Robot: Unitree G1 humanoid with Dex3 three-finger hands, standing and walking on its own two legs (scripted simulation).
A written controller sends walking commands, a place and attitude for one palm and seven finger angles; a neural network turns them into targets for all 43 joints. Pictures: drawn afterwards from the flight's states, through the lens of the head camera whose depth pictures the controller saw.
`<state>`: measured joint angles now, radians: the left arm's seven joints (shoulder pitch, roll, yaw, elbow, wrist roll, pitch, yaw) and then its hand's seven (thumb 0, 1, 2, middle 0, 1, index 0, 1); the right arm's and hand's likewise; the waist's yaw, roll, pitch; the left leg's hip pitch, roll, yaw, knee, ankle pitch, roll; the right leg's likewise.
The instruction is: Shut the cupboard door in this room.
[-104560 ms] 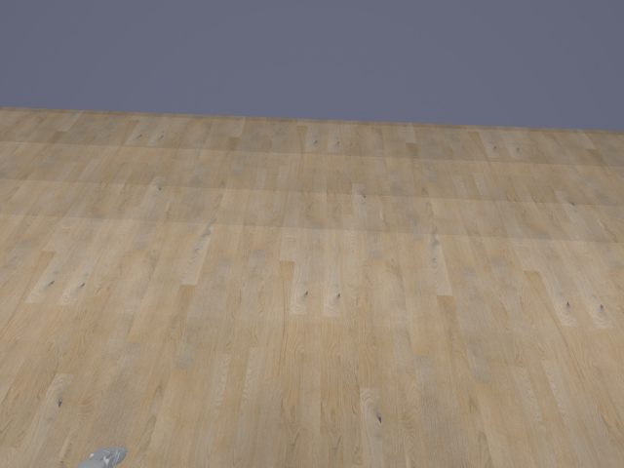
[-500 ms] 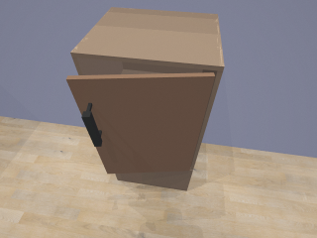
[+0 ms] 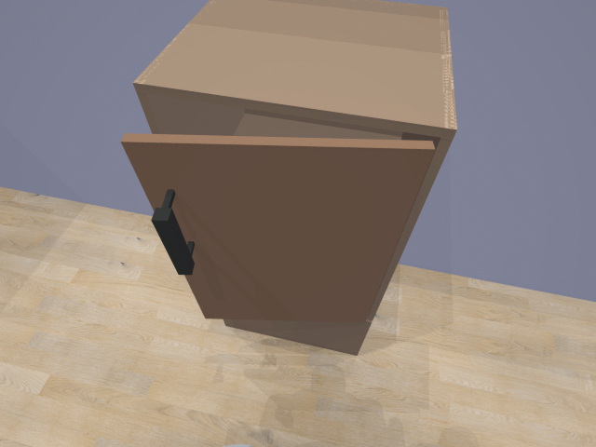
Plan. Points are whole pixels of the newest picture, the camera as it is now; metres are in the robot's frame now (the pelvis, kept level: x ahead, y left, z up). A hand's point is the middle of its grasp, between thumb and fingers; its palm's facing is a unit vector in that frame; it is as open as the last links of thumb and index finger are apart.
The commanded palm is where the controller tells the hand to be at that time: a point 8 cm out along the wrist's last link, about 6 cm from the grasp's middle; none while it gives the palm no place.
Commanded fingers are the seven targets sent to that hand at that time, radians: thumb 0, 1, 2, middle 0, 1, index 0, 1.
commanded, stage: come to a stop and stand still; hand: left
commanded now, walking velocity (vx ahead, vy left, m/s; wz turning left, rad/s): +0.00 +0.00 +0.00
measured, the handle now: (178, 233) +0.42 +0.24 -0.02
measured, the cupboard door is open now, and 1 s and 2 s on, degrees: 12 12 12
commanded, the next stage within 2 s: look again from close up in 0.56 s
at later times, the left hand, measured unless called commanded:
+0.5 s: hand out of the picture -0.03 +0.18 -0.17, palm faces +0.01 -0.98 -0.19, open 7.3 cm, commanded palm none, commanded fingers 0.00 0.90 0.90 -0.20 -0.30 -0.20 -0.30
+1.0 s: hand out of the picture -0.01 +0.19 -0.17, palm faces +0.05 -0.99 -0.16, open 7.3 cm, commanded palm none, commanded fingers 0.00 0.90 0.90 -0.20 -0.30 -0.20 -0.30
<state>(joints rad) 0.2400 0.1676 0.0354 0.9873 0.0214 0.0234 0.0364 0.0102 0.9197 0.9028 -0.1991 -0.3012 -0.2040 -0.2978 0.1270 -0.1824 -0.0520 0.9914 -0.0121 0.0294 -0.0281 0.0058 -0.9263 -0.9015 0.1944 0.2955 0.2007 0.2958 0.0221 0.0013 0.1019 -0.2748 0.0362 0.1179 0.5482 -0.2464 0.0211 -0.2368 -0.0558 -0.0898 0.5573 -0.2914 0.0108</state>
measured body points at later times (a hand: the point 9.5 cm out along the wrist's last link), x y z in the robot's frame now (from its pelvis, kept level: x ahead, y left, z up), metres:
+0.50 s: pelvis -0.02 +0.01 +0.00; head +0.00 +0.02 +0.45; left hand -0.03 +0.24 -0.16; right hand -0.01 -0.22 -0.15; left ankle +0.03 +0.11 -0.73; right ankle +0.00 -0.12 -0.73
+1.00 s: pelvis -0.01 +0.02 +0.01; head -0.01 +0.03 +0.46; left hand -0.01 +0.24 -0.16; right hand +0.01 -0.21 -0.14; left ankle +0.03 +0.11 -0.73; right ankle +0.00 -0.12 -0.73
